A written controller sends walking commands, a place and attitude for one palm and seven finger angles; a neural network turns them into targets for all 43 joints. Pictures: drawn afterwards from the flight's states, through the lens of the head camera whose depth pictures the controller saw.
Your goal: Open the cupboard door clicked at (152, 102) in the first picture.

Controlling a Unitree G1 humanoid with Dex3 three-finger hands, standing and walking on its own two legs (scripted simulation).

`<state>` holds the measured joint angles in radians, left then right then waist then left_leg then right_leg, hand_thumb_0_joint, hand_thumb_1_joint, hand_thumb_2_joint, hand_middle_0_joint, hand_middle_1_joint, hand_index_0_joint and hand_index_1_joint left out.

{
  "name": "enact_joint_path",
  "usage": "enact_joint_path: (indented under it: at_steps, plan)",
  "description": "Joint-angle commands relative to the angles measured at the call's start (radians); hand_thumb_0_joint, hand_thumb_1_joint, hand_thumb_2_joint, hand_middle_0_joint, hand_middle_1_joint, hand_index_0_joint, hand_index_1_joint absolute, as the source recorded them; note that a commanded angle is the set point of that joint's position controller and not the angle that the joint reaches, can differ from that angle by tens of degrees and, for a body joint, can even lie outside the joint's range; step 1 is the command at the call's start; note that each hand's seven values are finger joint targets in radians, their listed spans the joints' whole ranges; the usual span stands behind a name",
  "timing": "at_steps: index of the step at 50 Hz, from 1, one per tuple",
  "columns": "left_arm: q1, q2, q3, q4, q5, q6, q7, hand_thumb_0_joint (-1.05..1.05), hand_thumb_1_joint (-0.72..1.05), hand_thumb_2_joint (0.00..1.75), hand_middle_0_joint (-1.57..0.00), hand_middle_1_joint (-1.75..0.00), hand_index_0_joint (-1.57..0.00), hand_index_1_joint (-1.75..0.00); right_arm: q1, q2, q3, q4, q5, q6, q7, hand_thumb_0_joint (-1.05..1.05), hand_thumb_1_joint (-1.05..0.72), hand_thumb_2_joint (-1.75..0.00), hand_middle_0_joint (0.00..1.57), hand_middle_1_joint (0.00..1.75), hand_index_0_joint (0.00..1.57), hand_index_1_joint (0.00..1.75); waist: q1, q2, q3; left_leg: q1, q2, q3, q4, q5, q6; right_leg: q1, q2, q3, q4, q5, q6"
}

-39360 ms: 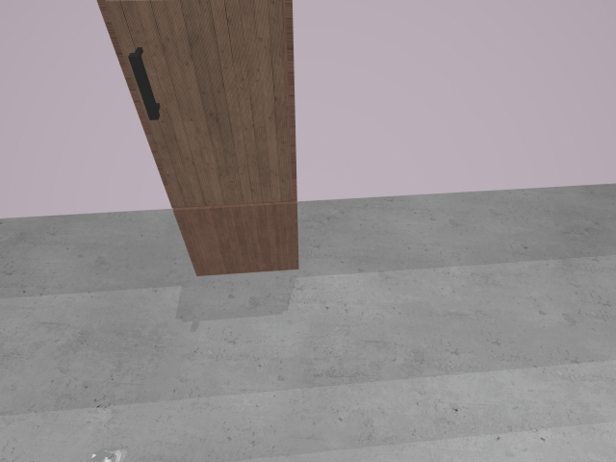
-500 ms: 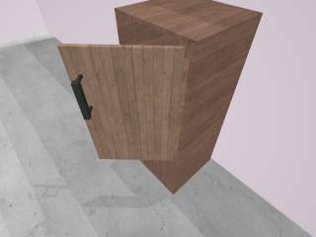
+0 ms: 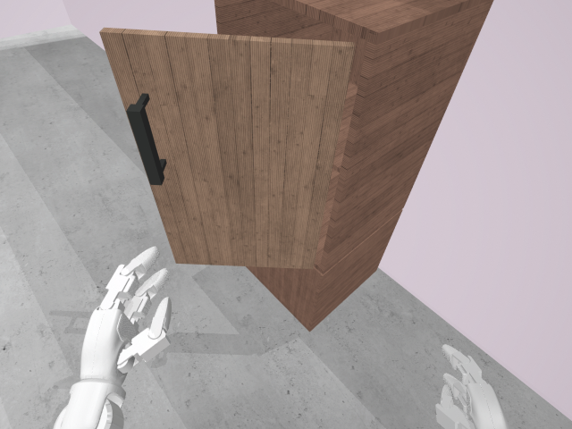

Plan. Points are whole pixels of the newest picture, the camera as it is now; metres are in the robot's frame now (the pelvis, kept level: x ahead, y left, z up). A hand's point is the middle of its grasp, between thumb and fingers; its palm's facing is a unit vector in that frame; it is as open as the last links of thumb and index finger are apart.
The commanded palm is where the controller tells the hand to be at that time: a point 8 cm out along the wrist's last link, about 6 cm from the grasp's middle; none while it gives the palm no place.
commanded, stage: raise the hand with hooked fingers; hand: left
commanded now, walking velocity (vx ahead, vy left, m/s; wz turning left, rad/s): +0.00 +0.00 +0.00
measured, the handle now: (150, 141) +0.56 +0.26 +0.10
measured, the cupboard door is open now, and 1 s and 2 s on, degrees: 46 46 46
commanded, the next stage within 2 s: move the hooked fingers beside the handle in 1.78 s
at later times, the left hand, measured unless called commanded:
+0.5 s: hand (139, 336) +0.24 +0.20 +0.03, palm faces -0.06 -1.00 -0.01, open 11.0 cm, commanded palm +0.20 +0.27 +0.05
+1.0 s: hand (80, 289) +0.27 +0.26 +0.09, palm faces +0.06 -1.00 -0.04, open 13.7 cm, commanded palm +0.24 +0.31 +0.10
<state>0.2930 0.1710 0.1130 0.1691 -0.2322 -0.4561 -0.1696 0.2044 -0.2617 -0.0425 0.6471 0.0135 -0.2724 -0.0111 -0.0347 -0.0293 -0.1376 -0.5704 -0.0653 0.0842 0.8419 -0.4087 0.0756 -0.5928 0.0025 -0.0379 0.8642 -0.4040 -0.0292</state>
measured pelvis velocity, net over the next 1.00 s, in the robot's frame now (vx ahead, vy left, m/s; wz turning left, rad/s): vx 0.01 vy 0.00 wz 0.03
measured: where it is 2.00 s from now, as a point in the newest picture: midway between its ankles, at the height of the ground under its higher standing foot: outside the picture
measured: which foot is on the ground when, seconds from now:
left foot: down 0.00-1.00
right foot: down 0.00-1.00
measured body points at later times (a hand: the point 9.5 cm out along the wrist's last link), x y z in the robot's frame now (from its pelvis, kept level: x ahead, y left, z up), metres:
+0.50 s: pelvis +0.00 -0.03 -0.02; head +0.05 -0.02 +0.43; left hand +0.23 +0.25 +0.04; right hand +0.16 -0.24 -0.10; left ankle +0.01 +0.06 -0.70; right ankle +0.02 -0.10 -0.70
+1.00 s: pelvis +0.01 +0.00 +0.01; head +0.03 +0.01 +0.46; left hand +0.26 +0.32 +0.10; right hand +0.20 -0.23 -0.05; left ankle +0.01 +0.06 -0.70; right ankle +0.02 -0.10 -0.70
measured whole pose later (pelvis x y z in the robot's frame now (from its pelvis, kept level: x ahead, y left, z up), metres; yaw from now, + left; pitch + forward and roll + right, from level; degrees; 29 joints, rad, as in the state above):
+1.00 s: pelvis +0.01 +0.00 +0.01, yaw +2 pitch +7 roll -3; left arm 0.09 0.39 0.37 0.23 -0.37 -0.21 -0.44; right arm 0.25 -0.26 0.05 0.55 0.06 -0.24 -0.08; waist 0.01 0.03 -0.10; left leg -0.54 -0.03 0.02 0.84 -0.42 0.07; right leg -0.51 0.04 -0.10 0.76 -0.38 -0.04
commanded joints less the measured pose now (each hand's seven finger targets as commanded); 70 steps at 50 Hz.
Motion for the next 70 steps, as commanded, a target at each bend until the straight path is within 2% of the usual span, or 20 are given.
enact_joint_path:
  at_steps: [1, 2, 6, 8, 10, 13, 15, 19, 22, 23, 27, 32, 37, 42, 45, 47, 51, 57, 62, 70]
  plan:
    - [0.292, 0.188, 0.155, -0.092, -0.017, -0.081, -0.164, 0.00, 0.50, 0.73, -0.23, -0.55, -0.23, -0.55, -0.105, -0.138, -0.044, -0.279, 0.010, -0.010, 0.025, 0.00, -0.90, -0.90, 0.20, 0.30, 0.20, 0.30, 0.129, 0.136, -0.084, -0.072, 0.023, -0.076, -0.021, 0.229, -0.110, 0.007, 0.007, -0.023, 0.021, 0.167, -0.039]
    - [0.260, 0.239, 0.198, -0.164, -0.020, -0.056, -0.163, 0.00, 0.48, 0.72, -0.23, -0.57, -0.23, -0.57, -0.090, -0.136, -0.045, -0.295, 0.007, 0.007, 0.026, 0.00, -0.90, -0.90, 0.20, 0.30, 0.20, 0.30, 0.140, 0.207, -0.121, -0.065, 0.028, -0.084, -0.016, 0.249, -0.113, 0.009, 0.011, -0.015, 0.044, 0.174, -0.041]
    - [0.084, 0.227, 0.208, -0.516, -0.073, -0.068, -0.093, 0.00, 0.39, 0.68, -0.24, -0.63, -0.24, -0.63, -0.034, -0.095, -0.031, -0.332, 0.002, 0.029, 0.007, 0.00, -0.90, -0.90, 0.20, 0.30, 0.20, 0.30, 0.077, 0.260, -0.239, 0.021, 0.060, -0.121, 0.028, 0.308, -0.088, -0.013, 0.026, 0.001, 0.030, 0.204, -0.027]
    - [-0.025, 0.218, 0.182, -0.611, -0.082, -0.121, -0.063, 0.00, 0.34, 0.66, -0.24, -0.66, -0.24, -0.66, -0.006, -0.096, -0.022, -0.301, -0.005, 0.029, -0.010, 0.00, -0.90, -0.90, 0.20, 0.30, 0.20, 0.30, 0.020, 0.191, -0.221, 0.003, 0.070, -0.143, 0.060, 0.259, -0.069, -0.061, 0.038, 0.018, 0.023, 0.177, -0.019]
    - [-0.091, 0.177, 0.101, -0.552, -0.074, -0.168, -0.075, 0.00, 0.29, 0.64, -0.24, -0.69, -0.24, -0.69, -0.006, -0.107, -0.008, -0.260, -0.002, 0.008, -0.022, 0.00, -0.90, -0.90, 0.20, 0.30, 0.20, 0.30, -0.039, 0.179, -0.116, -0.048, 0.076, -0.162, 0.085, 0.138, -0.057, -0.158, 0.038, 0.027, 0.003, 0.071, -0.013]
    - [-0.159, 0.210, 0.062, -0.403, -0.070, -0.151, -0.171, 0.00, 0.22, 0.61, -0.25, -0.74, -0.25, -0.74, -0.002, -0.137, 0.008, -0.224, 0.014, -0.013, -0.038, 0.00, -0.90, -0.90, 0.20, 0.30, 0.20, 0.30, -0.081, 0.109, -0.062, -0.122, 0.076, -0.176, 0.111, 0.030, -0.036, -0.177, 0.036, 0.045, -0.026, -0.023, -0.005]
    - [-0.122, 0.254, 0.093, -0.285, -0.074, -0.066, -0.240, 0.00, 0.18, 0.59, -0.25, -0.76, -0.25, -0.76, 0.004, -0.149, 0.011, -0.224, 0.030, -0.018, -0.052, 0.00, -0.90, -0.90, 0.20, 0.30, 0.20, 0.30, -0.064, 0.062, -0.099, -0.154, 0.069, -0.163, 0.104, 0.018, -0.031, -0.104, 0.024, 0.079, -0.072, -0.049, 0.003]
    - [-0.057, 0.379, 0.250, -0.219, -0.126, 0.159, -0.303, 0.00, 0.08, 0.55, -0.26, -0.82, -0.26, -0.82, -0.021, -0.150, 0.021, -0.272, 0.052, 0.005, -0.072, 0.00, -0.90, -0.90, 0.20, 0.30, 0.20, 0.30, 0.040, 0.061, -0.231, -0.112, 0.055, -0.136, 0.042, 0.123, -0.030, 0.113, -0.011, 0.105, -0.132, 0.032, 0.015]
    - [-0.016, 0.414, 0.393, -0.249, -0.199, 0.208, -0.245, 0.00, 0.01, 0.52, -0.26, -0.87, -0.26, -0.87, -0.041, -0.113, 0.033, -0.290, 0.037, 0.016, -0.076, 0.00, -0.90, -0.90, 0.20, 0.30, 0.20, 0.30, 0.100, -0.008, -0.283, -0.105, 0.059, -0.145, 0.021, 0.225, -0.043, 0.249, -0.018, 0.104, -0.122, 0.196, 0.025]
    - [-0.019, 0.397, 0.401, -0.299, -0.209, 0.186, -0.218, 0.00, -0.01, 0.51, -0.27, -0.88, -0.27, -0.88, -0.034, -0.100, 0.035, -0.289, 0.035, 0.013, -0.072, 0.00, -0.90, -0.90, 0.20, 0.30, 0.20, 0.30, 0.104, 0.019, -0.281, -0.091, 0.061, -0.144, 0.005, 0.251, -0.049, 0.258, -0.019, 0.092, -0.115, 0.256, 0.024]
    - [-0.037, 0.325, 0.355, -0.273, -0.184, 0.101, -0.151, 0.00, -0.10, 0.47, -0.27, -0.94, -0.27, -0.94, -0.015, -0.103, 0.024, -0.256, 0.029, -0.001, -0.056, 0.00, -0.90, -0.90, 0.20, 0.30, 0.20, 0.30, 0.064, 0.004, -0.129, -0.098, 0.066, -0.138, -0.023, 0.236, -0.052, 0.165, -0.007, 0.073, -0.120, 0.252, 0.027]
    - [-0.120, 0.310, 0.239, -0.203, -0.137, 0.094, -0.237, 0.00, -0.22, 0.42, -0.28, -1.02, -0.28, -1.02, 0.034, -0.150, 0.011, -0.241, 0.043, -0.020, -0.056, 0.00, -0.90, -0.90, 0.20, 0.30, 0.20, 0.30, 0.008, 0.077, -0.104, -0.038, 0.061, -0.126, -0.027, 0.200, -0.037, 0.092, -0.003, 0.077, -0.150, 0.168, 0.027]
    - [-0.244, 0.467, 0.367, -0.262, -0.168, 0.099, -0.261, 0.00, -0.34, 0.37, -0.29, -1.10, -0.29, -1.10, 0.039, -0.160, 0.009, -0.226, 0.044, -0.031, -0.080, 0.00, -0.90, -0.90, 0.20, 0.30, 0.20, 0.30, 0.035, 0.090, -0.191, 0.042, 0.067, -0.135, -0.067, 0.250, -0.036, 0.176, 0.003, 0.064, -0.167, 0.207, 0.013]
    - [-0.270, 0.456, 0.402, -0.223, -0.183, 0.087, -0.217, 0.00, -0.45, 0.32, -0.30, -1.17, -0.30, -1.17, 0.026, -0.146, 0.021, -0.216, 0.040, -0.028, -0.079, 0.00, -0.90, -0.90, 0.20, 0.30, 0.20, 0.30, 0.055, 0.134, -0.146, 0.110, 0.069, -0.143, -0.120, 0.297, -0.051, 0.175, 0.021, 0.011, -0.160, 0.249, -0.005]
    - [-0.287, 0.406, 0.337, -0.142, -0.161, 0.146, -0.239, 0.00, -0.50, 0.30, -0.30, -1.20, -0.30, -1.20, 0.020, -0.150, 0.024, -0.216, 0.048, -0.016, -0.076, 0.00, -0.90, -0.90, 0.20, 0.30, 0.20, 0.30, 0.043, 0.166, -0.097, 0.138, 0.073, -0.149, -0.148, 0.304, -0.061, 0.140, 0.021, -0.010, -0.173, 0.249, -0.006]
    - [-0.315, 0.394, 0.306, -0.081, -0.155, 0.204, -0.271, 0.00, -0.50, 0.30, -0.30, -1.20, -0.30, -1.20, 0.025, -0.159, 0.027, -0.224, 0.051, -0.009, -0.080, 0.00, -0.90, -0.90, 0.20, 0.30, 0.20, 0.30, 0.032, 0.115, -0.072, 0.141, 0.074, -0.155, -0.157, 0.301, -0.057, 0.140, 0.022, -0.011, -0.192, 0.260, -0.005]
    - [-0.429, 0.450, 0.330, -0.089, -0.146, 0.261, -0.302, 0.00, -0.50, 0.30, -0.30, -1.20, -0.30, -1.20, 0.016, -0.164, 0.030, -0.237, 0.053, -0.003, -0.090, 0.00, -0.90, -0.90, 0.20, 0.30, 0.20, 0.30, 0.031, 0.065, -0.105, 0.167, 0.077, -0.169, -0.181, 0.292, -0.056, 0.163, 0.021, -0.016, -0.214, 0.248, -0.002]
    - [-0.572, 0.541, 0.402, -0.138, -0.144, 0.209, -0.278, 0.00, -0.50, 0.30, -0.30, -1.20, -0.30, -1.20, 0.015, -0.154, 0.043, -0.224, 0.041, 0.000, -0.092, 0.00, -0.90, -0.90, 0.20, 0.30, 0.20, 0.30, 0.048, 0.151, -0.162, 0.290, 0.086, -0.195, -0.213, 0.365, -0.087, 0.170, 0.032, -0.020, -0.221, 0.246, -0.018]
    - [-0.604, 0.533, 0.383, 0.009, -0.136, 0.261, -0.317, 0.00, -0.50, 0.30, -0.30, -1.20, -0.30, -1.20, 0.014, -0.163, 0.047, -0.207, 0.050, 0.012, -0.100, 0.00, -0.90, -0.90, 0.20, 0.30, 0.20, 0.30, 0.041, 0.132, -0.099, 0.280, 0.086, -0.205, -0.250, 0.310, -0.086, 0.170, 0.026, -0.024, -0.254, 0.212, -0.019]
    - [-0.596, 0.524, 0.369, 0.014, -0.140, 0.300, -0.353, 0.00, -0.50, 0.30, -0.30, -1.20, -0.30, -1.20, 0.019, -0.169, 0.040, -0.231, 0.049, 0.013, -0.086, 0.00, -0.90, -0.90, 0.20, 0.30, 0.20, 0.30, 0.054, 0.124, -0.135, 0.317, 0.090, -0.218, -0.262, 0.376, -0.092, 0.168, 0.024, -0.029, -0.261, 0.235, -0.016]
